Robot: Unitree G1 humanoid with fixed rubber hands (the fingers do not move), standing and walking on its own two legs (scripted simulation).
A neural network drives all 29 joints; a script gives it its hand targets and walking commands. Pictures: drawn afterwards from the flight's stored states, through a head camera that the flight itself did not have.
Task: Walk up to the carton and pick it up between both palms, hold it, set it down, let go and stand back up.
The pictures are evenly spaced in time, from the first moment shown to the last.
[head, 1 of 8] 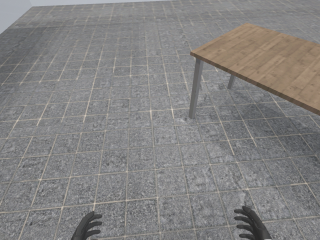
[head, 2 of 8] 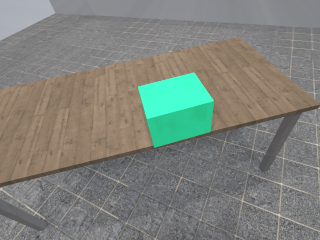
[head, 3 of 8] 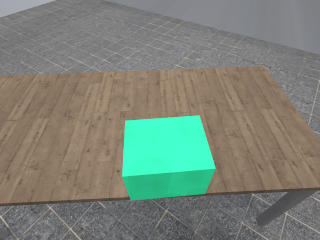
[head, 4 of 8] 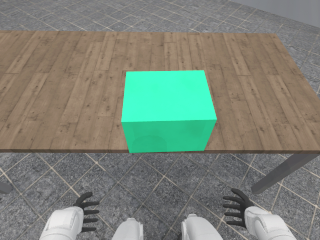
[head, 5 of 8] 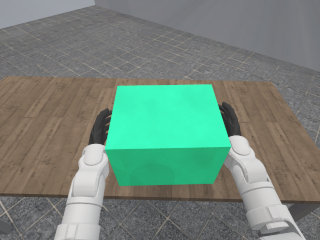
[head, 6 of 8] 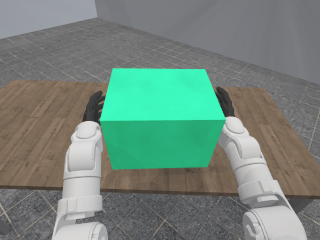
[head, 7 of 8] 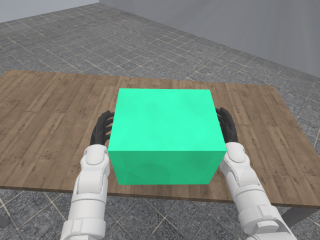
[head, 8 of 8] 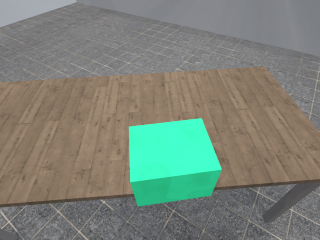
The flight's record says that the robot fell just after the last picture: no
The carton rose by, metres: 0.24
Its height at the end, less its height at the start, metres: +0.00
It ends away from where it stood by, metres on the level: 0.04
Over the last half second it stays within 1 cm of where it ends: yes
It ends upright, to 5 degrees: yes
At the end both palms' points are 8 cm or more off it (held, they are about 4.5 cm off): yes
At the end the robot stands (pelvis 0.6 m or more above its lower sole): yes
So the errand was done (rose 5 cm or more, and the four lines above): yes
